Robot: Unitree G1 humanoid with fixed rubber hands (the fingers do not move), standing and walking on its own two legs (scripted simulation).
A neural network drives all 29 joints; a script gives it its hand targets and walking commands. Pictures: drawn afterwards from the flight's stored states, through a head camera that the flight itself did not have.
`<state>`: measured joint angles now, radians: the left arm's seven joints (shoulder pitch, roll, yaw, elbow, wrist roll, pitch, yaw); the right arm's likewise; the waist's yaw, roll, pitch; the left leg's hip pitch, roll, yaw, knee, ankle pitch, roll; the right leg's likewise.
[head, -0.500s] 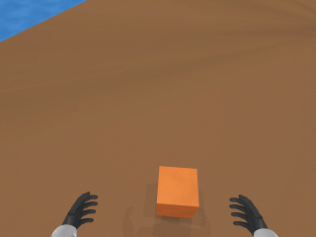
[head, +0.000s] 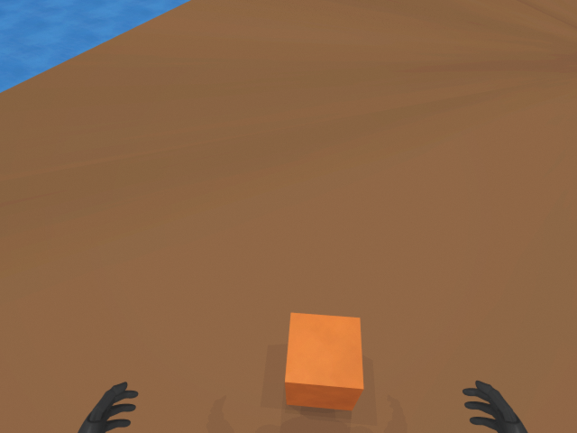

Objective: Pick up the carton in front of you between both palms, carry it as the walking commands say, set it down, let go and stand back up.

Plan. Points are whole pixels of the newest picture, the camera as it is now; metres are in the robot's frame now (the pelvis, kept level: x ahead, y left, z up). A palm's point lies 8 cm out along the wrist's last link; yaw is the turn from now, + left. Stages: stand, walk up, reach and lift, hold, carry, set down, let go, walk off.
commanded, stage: stand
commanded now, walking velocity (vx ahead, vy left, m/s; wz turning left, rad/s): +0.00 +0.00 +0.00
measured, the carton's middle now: (322, 362) +0.42 -0.07 -0.64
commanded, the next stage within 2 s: none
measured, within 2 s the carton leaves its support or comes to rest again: neither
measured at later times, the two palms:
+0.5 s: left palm out of the picture +0.12 +0.29 -0.09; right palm out of the picture +0.12 -0.30 -0.09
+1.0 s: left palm out of the picture +0.09 +0.30 -0.09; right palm out of the picture +0.07 -0.31 -0.09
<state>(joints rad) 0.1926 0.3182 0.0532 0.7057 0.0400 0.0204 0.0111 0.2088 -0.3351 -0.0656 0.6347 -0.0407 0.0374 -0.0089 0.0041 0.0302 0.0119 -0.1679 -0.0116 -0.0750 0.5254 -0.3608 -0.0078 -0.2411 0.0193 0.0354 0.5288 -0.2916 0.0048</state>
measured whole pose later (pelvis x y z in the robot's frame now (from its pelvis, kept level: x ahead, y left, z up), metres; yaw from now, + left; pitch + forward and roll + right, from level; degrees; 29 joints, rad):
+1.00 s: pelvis -0.02 +0.00 +0.01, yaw -1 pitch -2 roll +0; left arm 0.12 0.36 0.02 0.97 0.02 0.00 0.01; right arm 0.19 -0.38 -0.01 0.90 -0.03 -0.01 -0.02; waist 0.01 0.02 0.02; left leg -0.09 0.00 -0.05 0.40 -0.28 -0.01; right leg -0.18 0.02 0.05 0.42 -0.21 0.00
